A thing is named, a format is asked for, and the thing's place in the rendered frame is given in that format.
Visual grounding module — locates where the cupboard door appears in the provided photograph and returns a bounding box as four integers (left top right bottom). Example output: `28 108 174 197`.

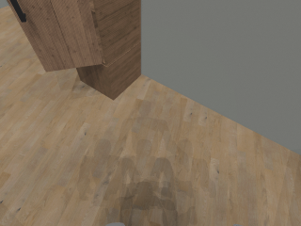
7 0 103 72

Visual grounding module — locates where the handle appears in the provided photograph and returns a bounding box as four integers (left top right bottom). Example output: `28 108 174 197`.
9 0 26 23

